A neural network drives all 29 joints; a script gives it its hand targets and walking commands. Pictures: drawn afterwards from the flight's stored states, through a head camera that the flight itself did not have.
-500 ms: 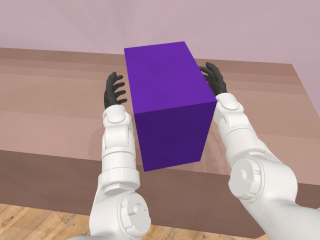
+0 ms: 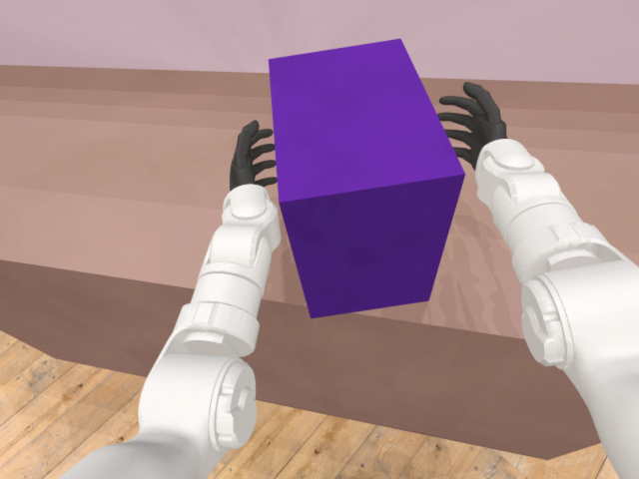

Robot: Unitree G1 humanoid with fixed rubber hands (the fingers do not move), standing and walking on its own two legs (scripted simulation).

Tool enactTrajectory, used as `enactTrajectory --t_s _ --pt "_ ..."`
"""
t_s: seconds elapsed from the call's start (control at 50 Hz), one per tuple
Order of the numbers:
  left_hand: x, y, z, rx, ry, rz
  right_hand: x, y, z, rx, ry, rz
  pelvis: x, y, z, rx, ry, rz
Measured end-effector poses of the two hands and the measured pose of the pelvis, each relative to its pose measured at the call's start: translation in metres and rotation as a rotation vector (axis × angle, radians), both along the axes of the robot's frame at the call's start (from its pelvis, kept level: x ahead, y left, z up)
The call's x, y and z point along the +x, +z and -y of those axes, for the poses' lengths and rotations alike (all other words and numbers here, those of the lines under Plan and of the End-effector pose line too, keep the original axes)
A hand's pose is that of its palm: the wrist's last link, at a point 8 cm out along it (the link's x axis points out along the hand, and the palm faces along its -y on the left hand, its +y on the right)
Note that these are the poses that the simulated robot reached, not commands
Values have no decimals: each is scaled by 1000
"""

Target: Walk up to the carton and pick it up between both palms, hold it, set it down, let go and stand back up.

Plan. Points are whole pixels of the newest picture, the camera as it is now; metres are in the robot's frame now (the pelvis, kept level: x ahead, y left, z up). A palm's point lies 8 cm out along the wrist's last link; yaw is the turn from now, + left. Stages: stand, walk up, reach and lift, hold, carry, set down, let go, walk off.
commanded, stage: set down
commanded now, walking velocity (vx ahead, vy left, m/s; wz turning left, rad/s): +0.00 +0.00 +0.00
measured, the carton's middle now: (353, 186) +0.46 +0.07 +0.09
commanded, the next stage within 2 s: none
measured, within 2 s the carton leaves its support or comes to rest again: neither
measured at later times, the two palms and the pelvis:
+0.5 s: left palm (250, 233) +0.35 +0.18 +0.11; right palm (556, 198) +0.45 -0.16 +0.11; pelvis +0.00 -0.02 +0.00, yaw +1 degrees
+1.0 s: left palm (248, 273) +0.29 +0.16 +0.12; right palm (606, 274) +0.36 -0.20 +0.10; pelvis -0.01 -0.02 +0.01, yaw +1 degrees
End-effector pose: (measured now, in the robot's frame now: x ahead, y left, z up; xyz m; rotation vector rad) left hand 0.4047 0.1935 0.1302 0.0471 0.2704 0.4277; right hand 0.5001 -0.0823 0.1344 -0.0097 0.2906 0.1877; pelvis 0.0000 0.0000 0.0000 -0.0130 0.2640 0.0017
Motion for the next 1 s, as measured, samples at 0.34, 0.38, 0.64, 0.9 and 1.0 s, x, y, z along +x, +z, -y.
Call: enactTrajectory --t_s 0.34,0.38,0.64,0.9,1.0 --pt "-29 -22 8 -33 -25 10 -28 -24 75 -79 7 47 5 1 17 19 7 70" --pt "-35 -24 10 -39 -26 7 -33 -24 76 -70 14 55 4 2 17 20 7 77" --pt "-70 -13 17 -74 -33 22 -77 -22 87 -71 30 44 -8 3 20 28 10 153" --pt "-103 -11 32 -79 -46 -8 -125 -28 112 -55 -2 23 -14 5 20 33 7 226" --pt "-111 -10 35 -74 -46 -15 -140 -35 120 -47 -14 16 -13 5 18 34 5 244"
